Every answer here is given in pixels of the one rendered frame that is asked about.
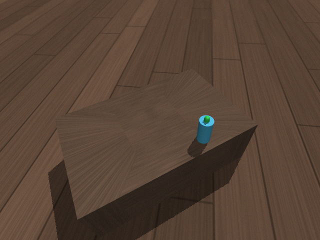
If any bottle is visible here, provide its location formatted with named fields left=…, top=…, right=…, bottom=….
left=196, top=115, right=215, bottom=144

